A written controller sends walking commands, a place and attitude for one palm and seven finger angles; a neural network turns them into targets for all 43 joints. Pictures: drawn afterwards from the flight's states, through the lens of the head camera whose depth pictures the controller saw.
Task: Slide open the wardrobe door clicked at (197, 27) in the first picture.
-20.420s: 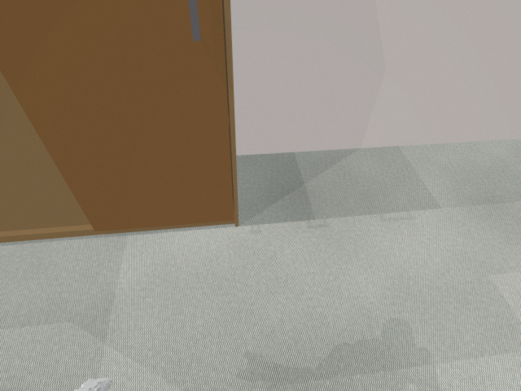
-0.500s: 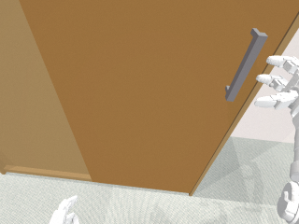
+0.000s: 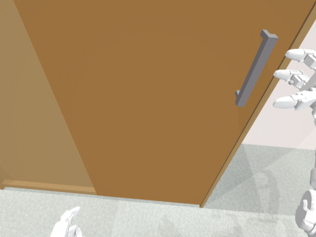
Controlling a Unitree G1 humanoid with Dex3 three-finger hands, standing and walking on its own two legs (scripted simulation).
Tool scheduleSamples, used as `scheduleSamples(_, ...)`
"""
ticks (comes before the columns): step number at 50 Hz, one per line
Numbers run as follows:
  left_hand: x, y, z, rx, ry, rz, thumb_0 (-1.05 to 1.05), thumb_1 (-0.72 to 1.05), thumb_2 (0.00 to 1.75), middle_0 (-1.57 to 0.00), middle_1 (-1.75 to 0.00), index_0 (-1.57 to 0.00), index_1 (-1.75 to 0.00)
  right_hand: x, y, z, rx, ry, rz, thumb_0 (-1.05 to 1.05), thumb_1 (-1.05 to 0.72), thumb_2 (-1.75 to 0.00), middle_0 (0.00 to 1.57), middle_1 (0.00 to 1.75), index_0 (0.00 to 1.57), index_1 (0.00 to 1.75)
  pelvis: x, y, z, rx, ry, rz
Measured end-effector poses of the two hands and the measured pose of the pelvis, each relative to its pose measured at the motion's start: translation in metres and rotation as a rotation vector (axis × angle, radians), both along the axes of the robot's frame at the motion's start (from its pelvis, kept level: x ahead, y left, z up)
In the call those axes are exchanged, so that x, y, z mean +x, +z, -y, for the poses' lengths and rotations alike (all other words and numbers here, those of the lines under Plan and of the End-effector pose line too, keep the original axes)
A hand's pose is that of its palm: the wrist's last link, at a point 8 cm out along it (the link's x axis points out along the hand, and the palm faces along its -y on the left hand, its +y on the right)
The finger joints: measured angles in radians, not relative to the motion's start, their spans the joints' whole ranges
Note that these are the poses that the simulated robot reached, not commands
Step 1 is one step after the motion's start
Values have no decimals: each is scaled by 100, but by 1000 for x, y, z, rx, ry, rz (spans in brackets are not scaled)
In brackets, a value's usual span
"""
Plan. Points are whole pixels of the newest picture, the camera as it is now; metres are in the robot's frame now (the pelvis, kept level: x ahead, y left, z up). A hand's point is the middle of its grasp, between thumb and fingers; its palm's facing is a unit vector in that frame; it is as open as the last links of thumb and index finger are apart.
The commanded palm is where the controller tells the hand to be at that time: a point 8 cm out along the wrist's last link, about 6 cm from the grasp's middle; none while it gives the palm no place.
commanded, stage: move the hooked fingers beside the handle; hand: right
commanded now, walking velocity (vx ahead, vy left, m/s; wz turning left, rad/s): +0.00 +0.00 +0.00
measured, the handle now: (251, 71) +0.47 -0.18 +0.23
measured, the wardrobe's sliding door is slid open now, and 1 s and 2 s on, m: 0.00 0.00 0.00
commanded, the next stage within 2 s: feel for the door with the fingertips in 1.98 s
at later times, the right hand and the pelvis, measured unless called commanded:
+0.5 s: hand (290, 90) +0.41 -0.26 +0.23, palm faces +0.04 +1.00 -0.03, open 14.0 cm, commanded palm +0.38 -0.30 +0.23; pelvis +0.00 -0.01 +0.00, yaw +0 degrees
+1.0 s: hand (289, 85) +0.40 -0.24 +0.25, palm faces +0.04 +1.00 -0.03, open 14.0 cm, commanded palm +0.37 -0.29 +0.24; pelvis +0.00 +0.00 +0.00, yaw +0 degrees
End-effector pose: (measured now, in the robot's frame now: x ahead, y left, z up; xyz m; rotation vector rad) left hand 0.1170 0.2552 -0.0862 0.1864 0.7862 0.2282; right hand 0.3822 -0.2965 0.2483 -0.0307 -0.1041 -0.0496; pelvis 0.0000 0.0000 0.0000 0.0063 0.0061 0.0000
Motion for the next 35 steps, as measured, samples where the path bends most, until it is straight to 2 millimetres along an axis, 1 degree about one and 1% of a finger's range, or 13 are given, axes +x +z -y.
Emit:
scheduleSamples(3, -1, -2, -1, -9, 11, -2, 1, 91, 90, -20, -30, -20, -30, 2, -2, 5, 13, 11, -60, -1, 50, -30, 30, 120, 30, 120, 1, 0, 1, -1, 2, -7)
scheduleSamples(6, -4, -4, -2, -12, 21, -13, 1, 91, 90, -20, -30, -20, -30, 1, -16, 8, 11, 8, -134, -1, 50, -30, 30, 120, 30, 120, 0, -1, 3, -1, 2, -14)
scheduleSamples(8, -7, -6, -3, -9, 23, -25, 1, 91, 90, -20, -30, -20, -30, 0, -25, 10, 13, 3, -148, -1, 50, -30, 30, 120, 30, 120, -1, -1, 3, -1, 3, -16)
scheduleSamples(10, -10, -6, -3, -1, 22, -37, 1, 91, 90, -20, -30, -20, -30, -2, -29, 11, 8, -3, -126, -1, 50, -30, 30, 120, 30, 120, -1, -1, 4, -1, 3, -15)
scheduleSamples(12, -12, -5, -3, 9, 17, -48, 1, 91, 90, -20, -30, -20, -30, -3, -27, 11, 4, -3, -78, -1, 50, -30, 30, 120, 30, 120, -1, -1, 4, 0, 1, -11)
scheduleSamples(15, -14, -3, -1, 17, 10, -50, 1, 91, 90, -20, -30, -20, -30, -4, -16, 10, 1, 2, -8, -2, 50, -30, 30, 120, 30, 120, -1, 0, 4, 2, 0, -5)
scheduleSamples(18, -14, -3, 1, 15, 12, -41, 1, 91, 90, -20, -30, -20, -30, 0, -7, 8, 6, 15, -3, -2, 50, -30, 30, 120, 30, 120, -1, 0, 5, 5, -1, -5)
scheduleSamples(20, -13, -3, 2, 9, 16, -36, 1, 91, 90, -20, -30, -20, -30, 4, -7, 9, 16, 20, -41, -2, 50, -30, 30, 120, 30, 120, -2, 0, 6, 5, -1, -10)
scheduleSamples(24, -13, -4, 3, -5, 29, -27, 1, 91, 90, -20, -30, -20, -30, 5, -18, 12, 9, 11, -118, -1, 50, -30, 30, 120, 30, 120, -2, 0, 9, 2, 7, -20)
scheduleSamples(28, -14, -5, 6, -5, 21, -34, 1, 91, 90, -20, -30, -20, -30, 1, -23, 8, -8, 16, -93, -1, 50, -30, 30, 120, 30, 120, -2, 0, 10, 2, 7, -16)
scheduleSamples(32, -11, -4, 10, 1, 1, -34, 1, 91, 90, -20, -30, -20, -30, -1, -14, -2, -3, 34, -16, -2, 50, -30, 30, 120, 30, 120, -1, 0, 10, 2, 3, -6)
scheduleSamples(35, -6, -2, 12, -5, -4, -18, 1, 91, 90, -20, -30, -20, -30, 1, -7, -6, 7, 37, -2, -2, 50, -30, 30, 120, 30, 120, -1, 0, 9, 2, 4, -3)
